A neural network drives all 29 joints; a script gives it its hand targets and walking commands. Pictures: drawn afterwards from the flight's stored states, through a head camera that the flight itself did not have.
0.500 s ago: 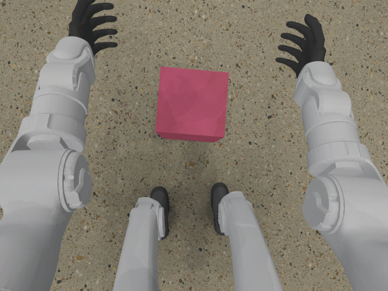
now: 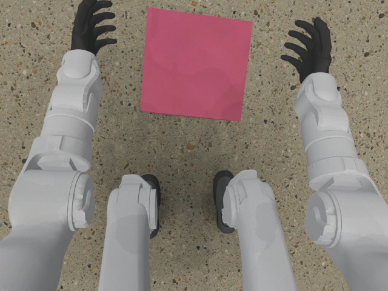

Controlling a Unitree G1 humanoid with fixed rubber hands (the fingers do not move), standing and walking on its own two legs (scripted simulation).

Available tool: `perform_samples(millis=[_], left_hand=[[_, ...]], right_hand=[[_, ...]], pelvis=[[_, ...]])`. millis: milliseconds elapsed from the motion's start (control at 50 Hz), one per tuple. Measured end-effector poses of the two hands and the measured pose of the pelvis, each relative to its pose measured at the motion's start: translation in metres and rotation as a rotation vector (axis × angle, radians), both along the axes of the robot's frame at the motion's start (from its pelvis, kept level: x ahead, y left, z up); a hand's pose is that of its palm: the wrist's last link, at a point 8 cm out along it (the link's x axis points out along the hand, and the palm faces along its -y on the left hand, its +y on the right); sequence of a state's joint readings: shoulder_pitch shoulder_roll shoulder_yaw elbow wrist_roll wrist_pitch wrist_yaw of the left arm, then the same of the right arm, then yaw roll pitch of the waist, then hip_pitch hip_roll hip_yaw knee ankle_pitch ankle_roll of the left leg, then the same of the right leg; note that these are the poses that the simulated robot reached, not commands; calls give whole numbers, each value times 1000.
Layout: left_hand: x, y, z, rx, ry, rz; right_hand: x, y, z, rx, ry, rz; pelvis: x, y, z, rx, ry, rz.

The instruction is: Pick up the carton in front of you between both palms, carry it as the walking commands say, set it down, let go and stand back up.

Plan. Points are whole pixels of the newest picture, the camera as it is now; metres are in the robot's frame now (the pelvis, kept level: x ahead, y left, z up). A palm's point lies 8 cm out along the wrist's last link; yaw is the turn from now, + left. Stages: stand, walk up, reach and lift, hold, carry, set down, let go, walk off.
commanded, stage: reach and lift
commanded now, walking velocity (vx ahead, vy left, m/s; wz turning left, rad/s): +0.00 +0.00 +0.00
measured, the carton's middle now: (192, 76) +0.50 -0.01 -0.37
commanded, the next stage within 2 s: none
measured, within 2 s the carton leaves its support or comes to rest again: leaves its support in 1.24 s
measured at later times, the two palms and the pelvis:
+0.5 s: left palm (113, 64) +0.52 +0.17 -0.31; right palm (269, 79) +0.49 -0.19 -0.30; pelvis -0.04 +0.00 -0.12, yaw +0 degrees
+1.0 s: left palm (126, 64) +0.52 +0.14 -0.30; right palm (261, 74) +0.50 -0.16 -0.29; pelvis -0.04 +0.00 -0.12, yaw +0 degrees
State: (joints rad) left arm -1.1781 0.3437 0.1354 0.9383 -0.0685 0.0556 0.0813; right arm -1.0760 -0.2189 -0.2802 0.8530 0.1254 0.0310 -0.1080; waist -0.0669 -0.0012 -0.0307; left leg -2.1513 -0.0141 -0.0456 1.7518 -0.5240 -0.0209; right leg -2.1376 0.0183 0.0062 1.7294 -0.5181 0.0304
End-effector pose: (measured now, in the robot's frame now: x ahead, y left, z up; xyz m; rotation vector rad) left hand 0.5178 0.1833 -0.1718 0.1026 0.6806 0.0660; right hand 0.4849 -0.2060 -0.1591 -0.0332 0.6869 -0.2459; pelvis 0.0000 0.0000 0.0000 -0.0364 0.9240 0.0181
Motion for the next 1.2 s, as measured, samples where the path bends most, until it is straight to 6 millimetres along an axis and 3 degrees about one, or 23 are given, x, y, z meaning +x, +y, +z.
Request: perform_samples(millis=[80,200,320,440,520,600,660,820,900,960,1080,1200], left_hand=[[-2,1,-28,1,-2,2],[-1,-1,-55,-3,14,8],[2,-6,-90,-10,49,4],[1,-11,-127,-33,69,7],[5,-8,-137,-10,63,2],[17,-12,-130,-3,25,-23],[22,-21,-124,-21,15,-39],[8,-35,-126,-32,51,-46],[1,-31,-129,-32,50,-30],[1,-39,-130,-51,43,-47],[8,-41,-124,4,83,-59],[7,-44,-124,-20,104,-62]], right_hand=[[0,1,-30,20,-7,-1],[-1,8,-67,34,16,8],[-1,13,-107,38,57,17],[-1,17,-141,22,89,28],[9,21,-143,32,67,26],[19,22,-140,29,41,23],[16,21,-138,27,46,18],[2,19,-136,46,48,11],[5,30,-134,40,35,59],[12,46,-129,43,25,90],[15,47,-129,75,45,12],[22,43,-125,69,54,62]], pelvis=[[-15,0,-36,4,-60,-6],[-35,0,-76,13,-155,-7],[-47,0,-100,13,-221,-4],[-43,-1,-113,11,-283,2],[-34,-1,-118,8,-284,0],[-28,0,-120,6,-267,2],[-24,1,-121,4,-256,3],[-25,2,-120,1,-238,-2],[-32,1,-120,7,-253,0],[-36,-1,-119,8,-266,-2],[-40,2,-120,4,-299,4],[-36,4,-127,4,-299,11]])
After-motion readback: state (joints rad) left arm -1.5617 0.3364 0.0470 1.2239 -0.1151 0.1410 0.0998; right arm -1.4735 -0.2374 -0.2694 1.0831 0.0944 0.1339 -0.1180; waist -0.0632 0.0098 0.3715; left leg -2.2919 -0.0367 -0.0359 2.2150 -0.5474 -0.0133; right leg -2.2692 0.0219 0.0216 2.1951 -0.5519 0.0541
